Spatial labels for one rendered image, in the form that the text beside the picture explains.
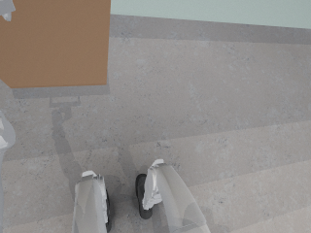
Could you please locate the right robot thigh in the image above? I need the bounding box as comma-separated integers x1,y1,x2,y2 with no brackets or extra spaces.
147,163,211,233

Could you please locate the robot right foot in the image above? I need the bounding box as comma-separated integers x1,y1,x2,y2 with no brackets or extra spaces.
135,174,153,219

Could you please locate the cabinet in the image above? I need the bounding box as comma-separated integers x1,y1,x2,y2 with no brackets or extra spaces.
0,0,111,88

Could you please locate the robot left upper arm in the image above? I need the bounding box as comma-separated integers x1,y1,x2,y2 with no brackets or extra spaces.
0,111,16,233

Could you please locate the left robot hand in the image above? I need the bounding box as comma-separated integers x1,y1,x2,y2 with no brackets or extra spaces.
0,0,16,21

